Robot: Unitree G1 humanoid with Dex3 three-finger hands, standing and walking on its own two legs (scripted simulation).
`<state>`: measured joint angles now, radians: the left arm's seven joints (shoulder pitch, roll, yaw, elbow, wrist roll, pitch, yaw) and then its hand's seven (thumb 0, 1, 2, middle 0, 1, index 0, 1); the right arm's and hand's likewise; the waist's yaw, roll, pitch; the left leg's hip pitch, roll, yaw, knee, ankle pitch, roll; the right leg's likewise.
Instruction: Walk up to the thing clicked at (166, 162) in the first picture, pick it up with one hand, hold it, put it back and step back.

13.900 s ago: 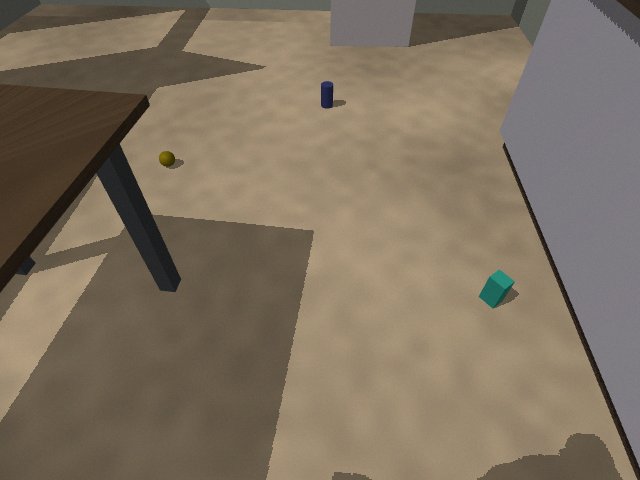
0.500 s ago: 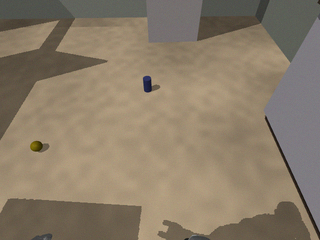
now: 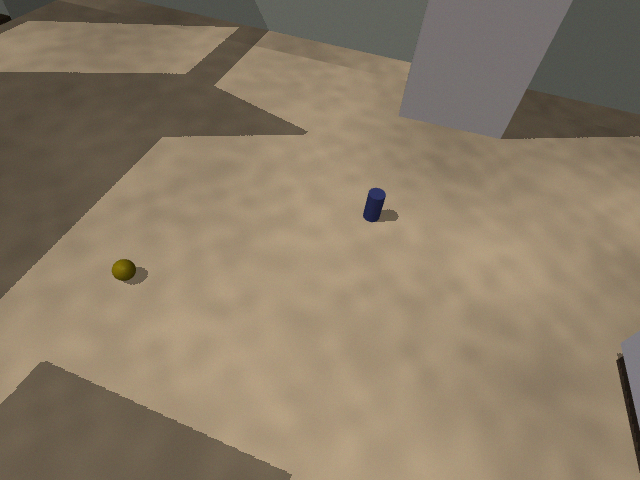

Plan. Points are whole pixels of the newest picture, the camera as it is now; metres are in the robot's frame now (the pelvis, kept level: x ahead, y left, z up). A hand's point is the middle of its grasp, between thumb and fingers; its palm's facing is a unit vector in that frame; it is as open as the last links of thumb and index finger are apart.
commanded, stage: walk up
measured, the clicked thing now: (124, 269) +0.87 +0.65 -0.71
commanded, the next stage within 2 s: stand in 1.14 s
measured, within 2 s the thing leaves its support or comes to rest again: neither
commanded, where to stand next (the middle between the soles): +0.17 -0.07 m, yaw +14 degrees
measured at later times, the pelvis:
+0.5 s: pelvis +0.09 -0.07 -0.01, yaw +11 degrees
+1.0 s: pelvis +0.11 -0.08 +0.02, yaw +17 degrees
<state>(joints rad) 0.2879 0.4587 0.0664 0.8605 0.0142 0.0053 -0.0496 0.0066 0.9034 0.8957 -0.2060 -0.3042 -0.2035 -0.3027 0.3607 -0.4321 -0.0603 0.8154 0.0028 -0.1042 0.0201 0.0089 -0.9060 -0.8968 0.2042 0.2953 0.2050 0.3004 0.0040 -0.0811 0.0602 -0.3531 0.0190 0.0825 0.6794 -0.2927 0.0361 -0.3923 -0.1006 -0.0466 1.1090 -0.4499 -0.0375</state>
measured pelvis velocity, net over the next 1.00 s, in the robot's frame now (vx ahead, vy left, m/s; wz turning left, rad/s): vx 0.11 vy -0.08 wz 0.30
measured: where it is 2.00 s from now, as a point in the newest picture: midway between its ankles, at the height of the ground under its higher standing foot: outside the picture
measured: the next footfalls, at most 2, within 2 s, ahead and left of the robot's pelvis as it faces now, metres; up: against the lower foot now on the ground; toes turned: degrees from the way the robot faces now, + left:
right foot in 0.26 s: +0.21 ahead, -0.19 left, +0.00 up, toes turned +9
left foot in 0.52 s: +0.13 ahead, +0.05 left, +0.00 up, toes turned +14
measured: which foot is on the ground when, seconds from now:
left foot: down 0.00-0.28, up 0.30-0.50, down 0.52-1.00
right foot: up 0.00-0.24, down 0.26-1.00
